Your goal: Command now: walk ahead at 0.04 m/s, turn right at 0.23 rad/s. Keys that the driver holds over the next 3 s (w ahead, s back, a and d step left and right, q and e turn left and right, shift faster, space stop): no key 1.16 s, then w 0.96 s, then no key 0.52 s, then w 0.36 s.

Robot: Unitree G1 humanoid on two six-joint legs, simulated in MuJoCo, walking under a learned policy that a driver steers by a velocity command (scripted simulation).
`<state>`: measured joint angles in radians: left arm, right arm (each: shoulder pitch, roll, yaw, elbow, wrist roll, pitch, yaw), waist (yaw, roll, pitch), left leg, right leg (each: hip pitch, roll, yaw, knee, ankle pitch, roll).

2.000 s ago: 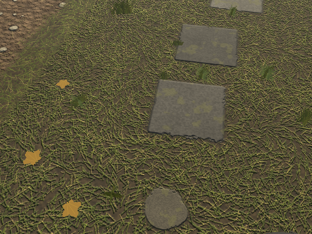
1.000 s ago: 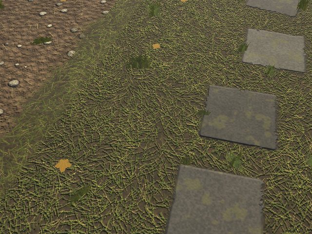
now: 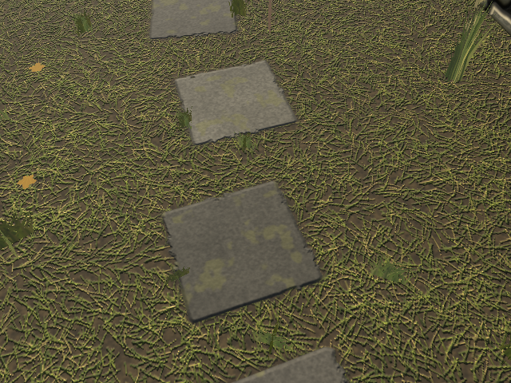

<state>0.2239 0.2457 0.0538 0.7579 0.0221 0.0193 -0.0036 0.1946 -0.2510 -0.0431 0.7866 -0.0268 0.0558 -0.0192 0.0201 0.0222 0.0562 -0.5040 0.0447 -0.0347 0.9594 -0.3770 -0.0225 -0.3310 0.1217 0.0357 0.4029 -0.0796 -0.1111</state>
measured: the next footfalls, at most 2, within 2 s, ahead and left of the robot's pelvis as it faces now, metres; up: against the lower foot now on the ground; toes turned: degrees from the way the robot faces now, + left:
left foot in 0.18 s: +0.04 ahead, +0.13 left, +0.00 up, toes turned -2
right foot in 1.52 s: +0.20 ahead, -0.09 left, +0.00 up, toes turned -5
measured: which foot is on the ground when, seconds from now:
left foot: up 0.00-0.16, down 0.18-1.00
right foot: down 0.00-1.00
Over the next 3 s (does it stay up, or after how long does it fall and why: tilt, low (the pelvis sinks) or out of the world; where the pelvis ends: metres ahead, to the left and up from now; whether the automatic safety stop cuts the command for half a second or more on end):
stays up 0.68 -0.01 0.01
